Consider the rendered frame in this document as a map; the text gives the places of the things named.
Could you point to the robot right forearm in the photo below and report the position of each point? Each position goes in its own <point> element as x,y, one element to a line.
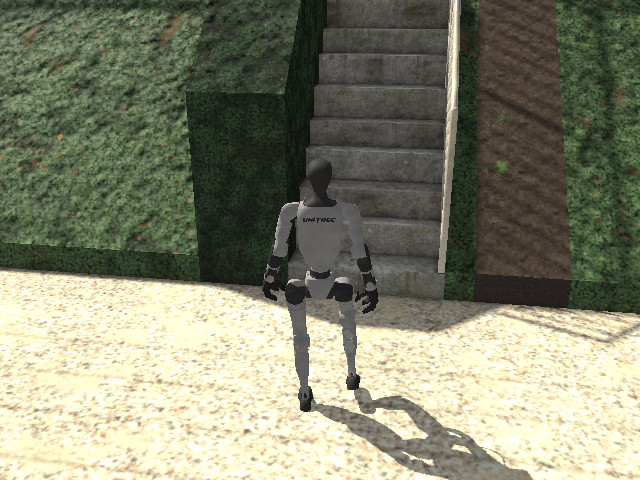
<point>366,271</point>

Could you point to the right robot hand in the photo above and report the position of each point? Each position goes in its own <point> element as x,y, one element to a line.
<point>372,297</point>

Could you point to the robot right shin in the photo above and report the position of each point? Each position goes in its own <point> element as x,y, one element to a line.
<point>350,344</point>

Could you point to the left robot hand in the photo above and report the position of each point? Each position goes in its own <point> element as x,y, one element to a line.
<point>274,286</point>

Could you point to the left robot upper arm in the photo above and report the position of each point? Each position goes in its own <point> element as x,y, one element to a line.
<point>288,212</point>

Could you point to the robot left forearm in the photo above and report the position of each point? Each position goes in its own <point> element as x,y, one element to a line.
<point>272,266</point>

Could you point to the robot left thigh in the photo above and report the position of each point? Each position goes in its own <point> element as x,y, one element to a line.
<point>295,294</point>

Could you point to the right robot upper arm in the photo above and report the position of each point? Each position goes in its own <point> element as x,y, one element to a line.
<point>351,212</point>

